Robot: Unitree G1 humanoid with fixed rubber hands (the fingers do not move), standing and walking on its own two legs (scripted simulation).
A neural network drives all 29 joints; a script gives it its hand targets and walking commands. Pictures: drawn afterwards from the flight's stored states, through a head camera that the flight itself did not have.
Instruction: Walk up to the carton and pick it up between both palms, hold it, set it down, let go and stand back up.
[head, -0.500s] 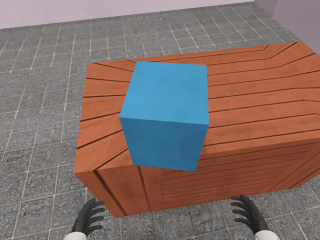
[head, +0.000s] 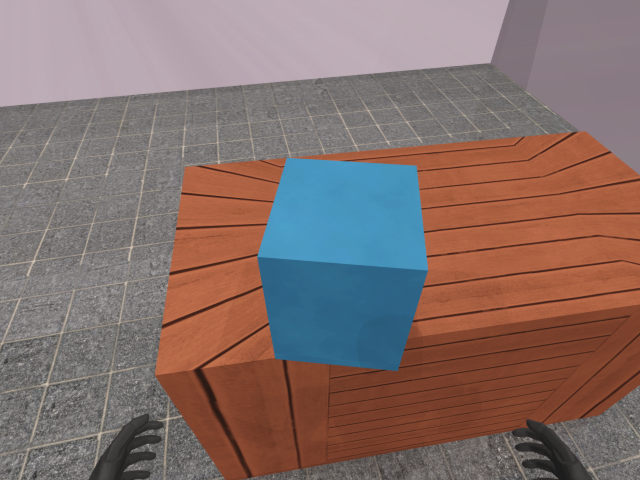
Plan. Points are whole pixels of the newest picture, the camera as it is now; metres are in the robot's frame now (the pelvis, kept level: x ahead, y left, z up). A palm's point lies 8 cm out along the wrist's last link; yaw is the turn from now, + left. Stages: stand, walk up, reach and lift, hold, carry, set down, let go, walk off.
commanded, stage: stand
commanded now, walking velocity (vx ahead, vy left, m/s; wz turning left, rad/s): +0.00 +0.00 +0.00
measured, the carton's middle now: (343, 266) +0.43 -0.01 +0.01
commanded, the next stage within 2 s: none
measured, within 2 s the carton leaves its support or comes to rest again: neither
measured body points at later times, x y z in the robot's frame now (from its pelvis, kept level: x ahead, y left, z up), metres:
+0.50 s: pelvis +0.00 +0.00 +0.00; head -0.02 +0.01 +0.45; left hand +0.13 +0.29 -0.09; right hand +0.14 -0.29 -0.08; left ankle +0.02 +0.10 -0.74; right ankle -0.04 -0.11 -0.74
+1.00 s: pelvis -0.02 +0.00 +0.00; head -0.05 +0.01 +0.45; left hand +0.11 +0.29 -0.09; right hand +0.11 -0.29 -0.09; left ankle +0.02 +0.10 -0.74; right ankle -0.04 -0.11 -0.74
